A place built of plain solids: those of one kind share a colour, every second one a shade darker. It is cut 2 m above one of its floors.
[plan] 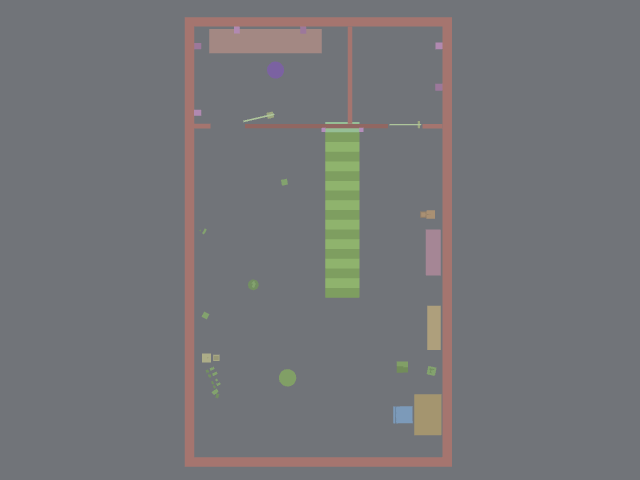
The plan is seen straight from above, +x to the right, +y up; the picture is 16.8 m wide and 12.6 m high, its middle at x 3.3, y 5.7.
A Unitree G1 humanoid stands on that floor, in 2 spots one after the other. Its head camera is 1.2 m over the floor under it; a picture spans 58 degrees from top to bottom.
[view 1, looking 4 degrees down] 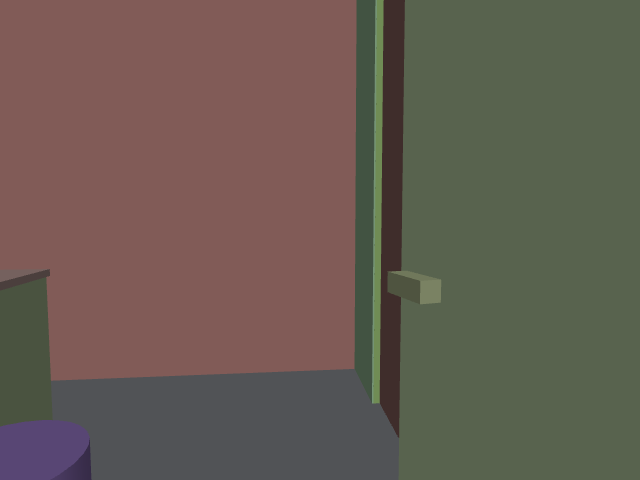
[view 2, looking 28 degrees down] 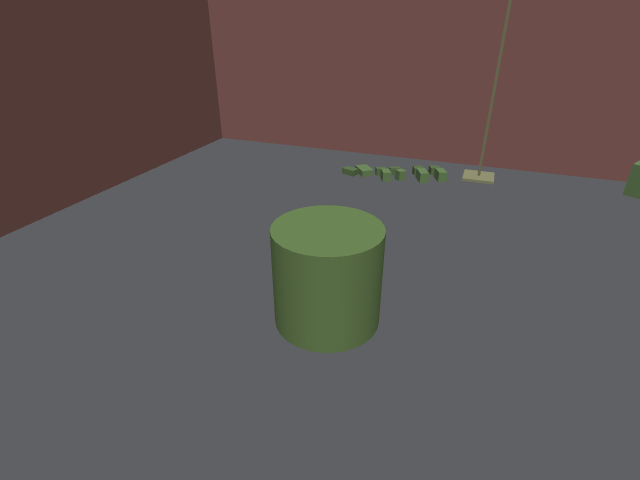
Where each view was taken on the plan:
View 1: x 0.88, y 9.39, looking -6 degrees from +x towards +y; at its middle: wall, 3.18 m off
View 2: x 3.89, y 2.60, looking -159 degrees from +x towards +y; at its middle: slotfit_known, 1.62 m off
